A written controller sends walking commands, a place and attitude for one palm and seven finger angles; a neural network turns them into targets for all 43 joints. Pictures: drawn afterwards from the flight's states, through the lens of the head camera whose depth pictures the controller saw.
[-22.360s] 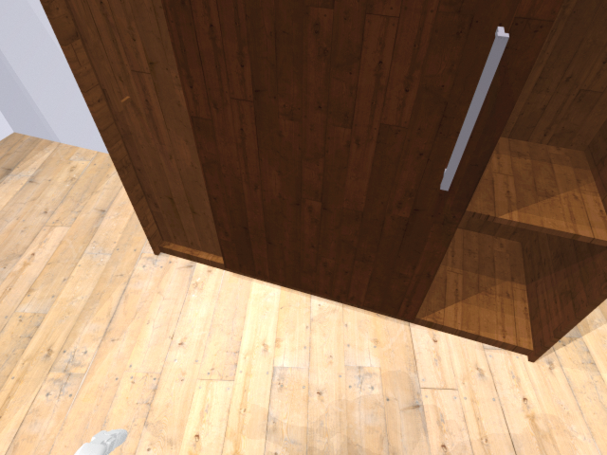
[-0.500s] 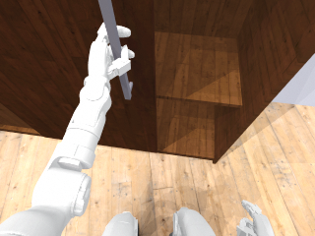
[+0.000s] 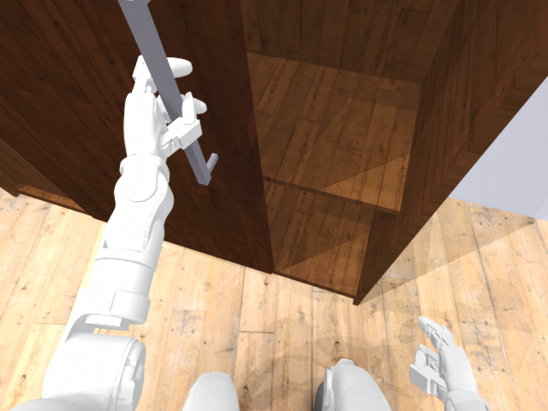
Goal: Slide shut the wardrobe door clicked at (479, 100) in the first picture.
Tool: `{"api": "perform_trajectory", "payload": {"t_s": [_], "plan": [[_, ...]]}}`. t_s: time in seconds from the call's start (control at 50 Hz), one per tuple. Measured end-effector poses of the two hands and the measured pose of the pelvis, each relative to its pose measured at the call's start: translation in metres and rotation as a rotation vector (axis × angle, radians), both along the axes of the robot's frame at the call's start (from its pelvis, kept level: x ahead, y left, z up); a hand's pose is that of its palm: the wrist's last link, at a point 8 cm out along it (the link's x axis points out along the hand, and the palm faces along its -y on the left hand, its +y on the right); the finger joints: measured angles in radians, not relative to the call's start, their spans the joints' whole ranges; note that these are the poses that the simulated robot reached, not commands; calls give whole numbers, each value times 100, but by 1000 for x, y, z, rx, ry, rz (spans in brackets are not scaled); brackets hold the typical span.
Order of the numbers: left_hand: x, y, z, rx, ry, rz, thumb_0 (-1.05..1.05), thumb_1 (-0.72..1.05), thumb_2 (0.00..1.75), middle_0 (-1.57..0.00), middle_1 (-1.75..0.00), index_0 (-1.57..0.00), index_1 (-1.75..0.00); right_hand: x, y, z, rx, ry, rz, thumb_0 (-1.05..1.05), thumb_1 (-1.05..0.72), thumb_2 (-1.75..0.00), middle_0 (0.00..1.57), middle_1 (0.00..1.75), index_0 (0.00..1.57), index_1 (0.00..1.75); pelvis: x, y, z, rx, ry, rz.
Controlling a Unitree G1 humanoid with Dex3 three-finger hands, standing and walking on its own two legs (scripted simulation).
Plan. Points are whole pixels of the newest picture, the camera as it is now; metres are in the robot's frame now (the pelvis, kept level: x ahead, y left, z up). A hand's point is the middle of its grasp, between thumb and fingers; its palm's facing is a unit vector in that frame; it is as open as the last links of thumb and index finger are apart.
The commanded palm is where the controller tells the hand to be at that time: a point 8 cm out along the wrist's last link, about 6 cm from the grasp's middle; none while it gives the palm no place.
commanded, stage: step sideways, sliding the door along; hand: left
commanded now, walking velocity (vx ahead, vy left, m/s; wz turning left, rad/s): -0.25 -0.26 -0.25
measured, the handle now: (185, 106) +0.47 +0.21 +0.11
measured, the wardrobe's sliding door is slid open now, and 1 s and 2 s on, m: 0.30 0.00 0.00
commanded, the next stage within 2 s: stop walking and hold the door there in 1.74 s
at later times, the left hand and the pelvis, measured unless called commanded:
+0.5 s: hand (315, 151) +0.40 +0.02 +0.13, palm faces +0.23 -0.97 -0.04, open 6.0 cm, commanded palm +0.36 -0.01 +0.13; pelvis +0.03 -0.13 +0.01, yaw -2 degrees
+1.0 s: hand (437, 178) +0.38 -0.12 +0.13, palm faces +0.35 -0.94 -0.05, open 6.3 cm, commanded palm +0.33 -0.16 +0.14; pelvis +0.00 -0.30 +0.00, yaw -5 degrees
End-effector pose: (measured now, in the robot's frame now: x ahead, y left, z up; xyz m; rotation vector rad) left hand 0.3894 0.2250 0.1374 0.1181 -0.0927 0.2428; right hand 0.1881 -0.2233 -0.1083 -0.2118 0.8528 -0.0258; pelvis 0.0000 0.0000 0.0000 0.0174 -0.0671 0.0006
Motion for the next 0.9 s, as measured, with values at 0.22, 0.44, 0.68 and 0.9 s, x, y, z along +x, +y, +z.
{"api": "perform_trajectory", "payload": {"t_s": [0.22,0.44,0.68,0.9], "plan": [[-11,-63,0,38,-19,63,0,76,86,-45,-140,-13,-140,40,-53,2,76,-46,6,1,-90,-90,20,30,20,30,22,-69,11,23,41,22],[-22,-137,-4,-55,-101,-26,3,80,86,-42,-140,-21,-140,44,-85,15,49,-27,90,1,-90,-90,20,30,20,30,26,-113,12,-15,31,-8],[-37,-229,-4,26,-103,17,0,76,86,-45,-140,-21,-138,51,-172,-2,138,-63,39,1,-90,-90,20,30,20,30,23,-211,8,-1,18,-32],[-49,-297,-5,-64,-115,-13,1,81,86,-38,-140,-17,-133,5,-271,22,-6,-84,-44,1,-90,-90,20,30,20,30,4,-261,5,18,29,-56]]}}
